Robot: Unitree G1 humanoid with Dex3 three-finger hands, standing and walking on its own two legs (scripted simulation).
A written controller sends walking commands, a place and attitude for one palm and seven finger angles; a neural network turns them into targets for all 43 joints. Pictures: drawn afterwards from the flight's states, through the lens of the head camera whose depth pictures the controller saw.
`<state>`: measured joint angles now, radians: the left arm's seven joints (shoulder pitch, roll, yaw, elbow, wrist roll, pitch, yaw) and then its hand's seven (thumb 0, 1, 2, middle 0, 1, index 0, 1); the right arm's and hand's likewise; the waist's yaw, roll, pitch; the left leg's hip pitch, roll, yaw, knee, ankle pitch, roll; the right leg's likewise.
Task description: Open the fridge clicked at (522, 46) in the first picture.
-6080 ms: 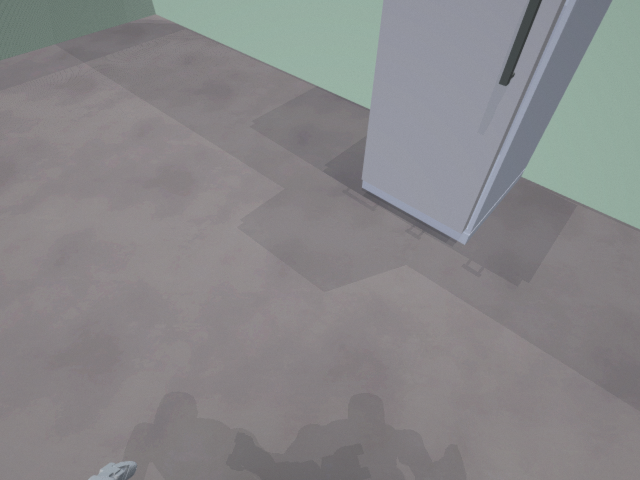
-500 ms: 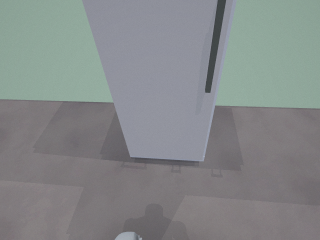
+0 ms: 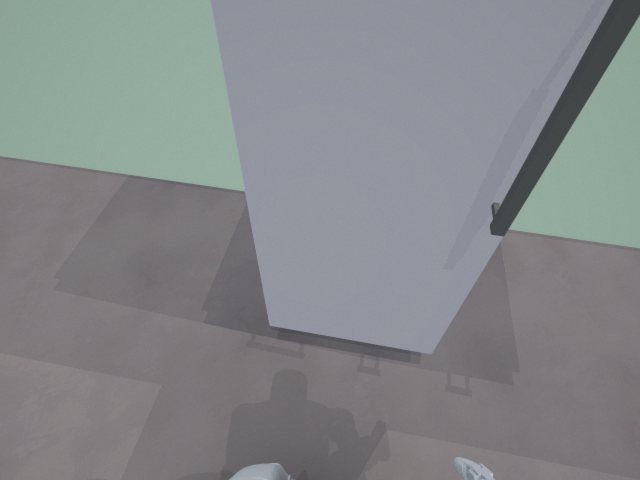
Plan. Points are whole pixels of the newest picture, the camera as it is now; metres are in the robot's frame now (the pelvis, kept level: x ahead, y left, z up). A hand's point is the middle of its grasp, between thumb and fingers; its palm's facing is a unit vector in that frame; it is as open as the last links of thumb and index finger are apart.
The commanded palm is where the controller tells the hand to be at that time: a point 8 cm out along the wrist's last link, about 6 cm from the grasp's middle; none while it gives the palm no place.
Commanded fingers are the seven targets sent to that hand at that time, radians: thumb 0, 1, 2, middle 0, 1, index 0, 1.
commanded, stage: take the last steps up to it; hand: right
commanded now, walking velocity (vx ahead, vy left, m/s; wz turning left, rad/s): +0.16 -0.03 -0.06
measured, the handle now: (544, 133) +0.55 -0.24 +0.16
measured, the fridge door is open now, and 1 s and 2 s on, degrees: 0 0 0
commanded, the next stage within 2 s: come to a stop and stand still in 0.02 s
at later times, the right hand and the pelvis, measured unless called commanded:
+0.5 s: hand out of the picture +0.07 -0.19 -0.17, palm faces +0.08 +0.98 -0.17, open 7.4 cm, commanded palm none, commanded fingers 0.00 -0.90 -0.90 0.20 0.30 0.20 0.30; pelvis +0.09 -0.02 +0.01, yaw +2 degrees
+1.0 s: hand out of the picture +0.05 -0.15 -0.13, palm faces -0.02 +0.97 -0.26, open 7.4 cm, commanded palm none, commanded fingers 0.00 -0.90 -0.90 0.20 0.30 0.20 0.30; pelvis +0.03 +0.03 +0.03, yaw +4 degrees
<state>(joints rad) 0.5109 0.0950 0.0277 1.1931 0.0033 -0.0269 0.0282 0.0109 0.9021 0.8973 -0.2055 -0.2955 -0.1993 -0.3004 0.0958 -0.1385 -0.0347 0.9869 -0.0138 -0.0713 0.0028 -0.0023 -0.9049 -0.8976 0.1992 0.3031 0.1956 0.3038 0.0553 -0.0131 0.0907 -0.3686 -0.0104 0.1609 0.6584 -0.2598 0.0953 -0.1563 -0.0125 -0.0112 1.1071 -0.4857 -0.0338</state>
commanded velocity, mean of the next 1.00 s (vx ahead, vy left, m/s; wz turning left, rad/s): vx -0.04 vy -0.02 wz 0.00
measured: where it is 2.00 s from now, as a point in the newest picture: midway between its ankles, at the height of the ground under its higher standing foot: outside the picture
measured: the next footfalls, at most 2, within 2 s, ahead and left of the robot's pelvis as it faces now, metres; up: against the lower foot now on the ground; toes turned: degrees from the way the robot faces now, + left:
right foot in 0.42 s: +0.18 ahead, -0.12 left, +0.00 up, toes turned -3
left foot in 0.88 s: +0.03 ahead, +0.14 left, +0.00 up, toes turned +8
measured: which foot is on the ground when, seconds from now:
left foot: down 0.00-0.44, up 0.46-0.86, down 0.88-1.00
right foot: up 0.00-0.40, down 0.42-0.88, up 0.90-1.00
